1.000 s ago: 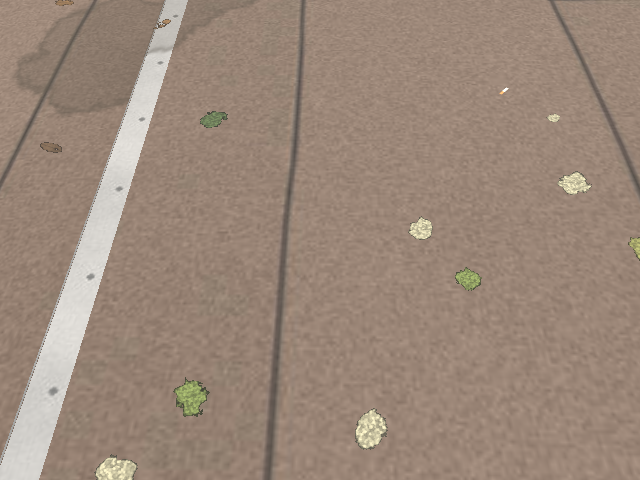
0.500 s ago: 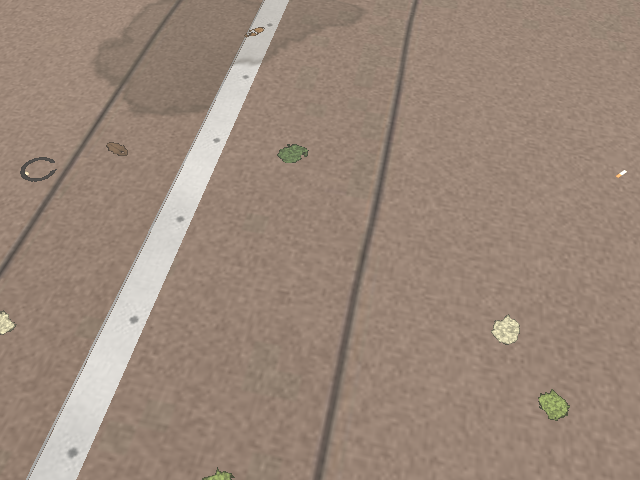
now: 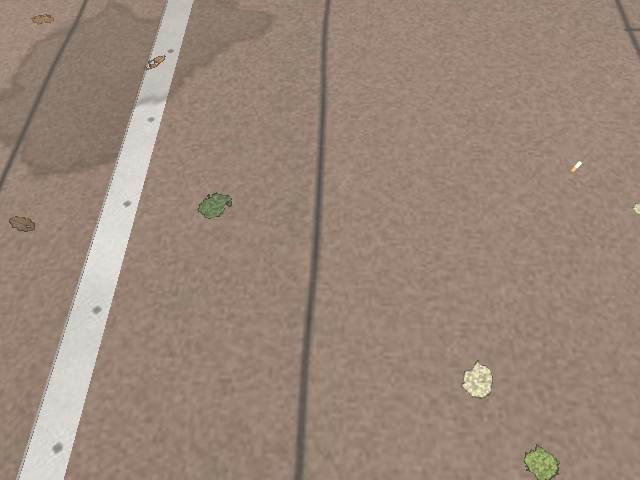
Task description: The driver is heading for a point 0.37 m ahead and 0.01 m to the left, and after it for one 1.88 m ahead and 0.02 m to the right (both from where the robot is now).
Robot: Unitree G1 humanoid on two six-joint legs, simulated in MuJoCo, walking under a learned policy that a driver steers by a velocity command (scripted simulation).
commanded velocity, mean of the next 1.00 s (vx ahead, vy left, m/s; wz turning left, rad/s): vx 0.13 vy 0.00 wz -0.20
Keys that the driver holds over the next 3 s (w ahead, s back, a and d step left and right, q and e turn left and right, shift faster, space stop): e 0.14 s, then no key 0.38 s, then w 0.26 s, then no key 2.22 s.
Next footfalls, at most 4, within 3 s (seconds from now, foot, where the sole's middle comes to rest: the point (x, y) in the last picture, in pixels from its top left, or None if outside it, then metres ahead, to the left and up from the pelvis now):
0.24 left None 0.19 0.14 -0.78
0.56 right None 0.08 -0.10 -0.78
0.84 left None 0.22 0.13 -0.78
1.18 right None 0.27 -0.12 -0.78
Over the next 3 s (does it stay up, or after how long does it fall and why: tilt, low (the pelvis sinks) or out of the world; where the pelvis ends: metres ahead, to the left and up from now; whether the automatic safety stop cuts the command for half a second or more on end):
stays up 0.21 0.01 0.00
